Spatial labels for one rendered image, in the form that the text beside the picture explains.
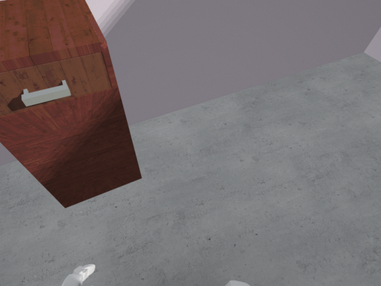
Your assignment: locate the drawer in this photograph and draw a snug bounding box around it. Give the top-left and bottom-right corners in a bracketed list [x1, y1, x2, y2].
[0, 52, 111, 116]

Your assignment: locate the cabinet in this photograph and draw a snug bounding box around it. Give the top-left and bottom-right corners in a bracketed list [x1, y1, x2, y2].
[0, 0, 142, 208]

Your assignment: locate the handle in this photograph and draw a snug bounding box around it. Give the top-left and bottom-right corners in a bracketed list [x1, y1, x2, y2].
[21, 80, 71, 107]

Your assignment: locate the robot left hand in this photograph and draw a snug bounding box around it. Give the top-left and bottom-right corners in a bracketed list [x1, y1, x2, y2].
[62, 264, 95, 286]

